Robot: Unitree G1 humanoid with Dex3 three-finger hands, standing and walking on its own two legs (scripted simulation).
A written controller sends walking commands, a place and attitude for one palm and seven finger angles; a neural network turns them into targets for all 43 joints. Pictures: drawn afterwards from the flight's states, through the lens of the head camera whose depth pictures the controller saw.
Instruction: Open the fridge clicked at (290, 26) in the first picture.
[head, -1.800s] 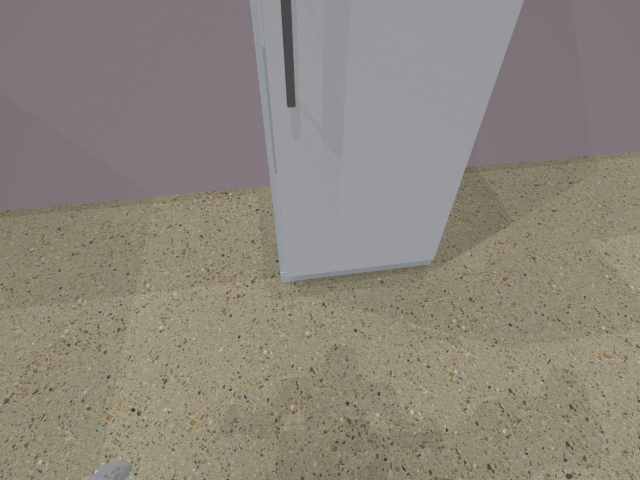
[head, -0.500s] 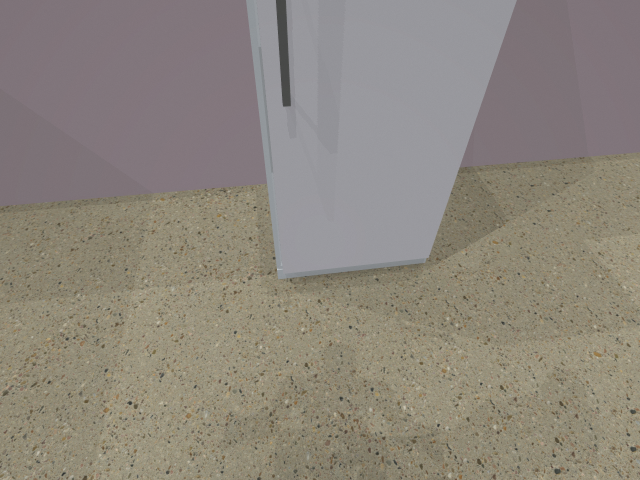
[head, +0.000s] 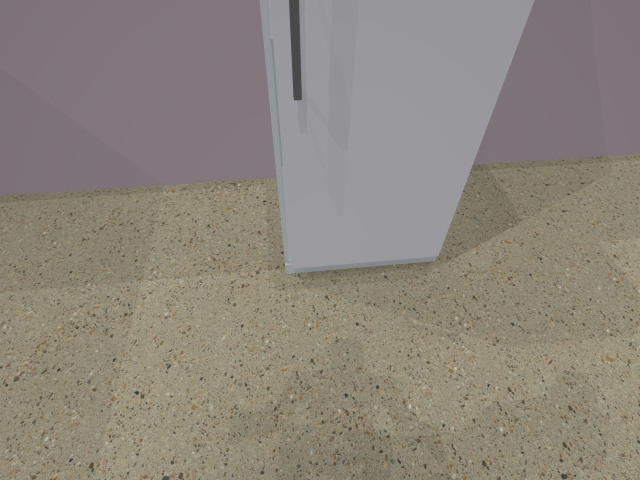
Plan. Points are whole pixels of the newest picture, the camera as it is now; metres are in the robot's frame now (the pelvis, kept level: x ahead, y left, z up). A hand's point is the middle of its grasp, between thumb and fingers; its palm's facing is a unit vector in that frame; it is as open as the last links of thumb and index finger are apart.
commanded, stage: turn to face it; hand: left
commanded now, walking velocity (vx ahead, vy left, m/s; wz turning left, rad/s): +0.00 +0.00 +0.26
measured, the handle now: (293, 1) +0.91 +0.10 +0.22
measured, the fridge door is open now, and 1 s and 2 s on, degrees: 0 0 0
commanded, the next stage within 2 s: take the last steps up to it in 0.28 s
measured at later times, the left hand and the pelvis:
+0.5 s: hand out of the picture -0.02 +0.21 -0.18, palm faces +0.13 -0.96 -0.26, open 7.4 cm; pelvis -0.01 +0.00 -0.01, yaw +5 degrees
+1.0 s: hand (226, 469) +0.17 +0.15 -0.18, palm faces +0.05 -0.98 -0.19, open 7.3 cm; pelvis +0.13 -0.04 -0.01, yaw +4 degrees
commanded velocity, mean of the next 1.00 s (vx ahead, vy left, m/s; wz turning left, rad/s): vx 0.19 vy -0.10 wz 0.03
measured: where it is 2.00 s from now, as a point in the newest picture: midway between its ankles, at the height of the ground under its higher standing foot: (362, 404)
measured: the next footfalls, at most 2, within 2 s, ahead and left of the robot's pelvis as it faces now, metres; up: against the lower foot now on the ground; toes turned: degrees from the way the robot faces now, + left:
right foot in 1.02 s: +0.28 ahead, -0.17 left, +0.00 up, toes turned -3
left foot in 1.50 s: +0.42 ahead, +0.03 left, +0.00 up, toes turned +15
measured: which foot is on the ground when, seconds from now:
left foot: down 0.00-1.00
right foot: down 0.00-0.66, up 0.68-1.00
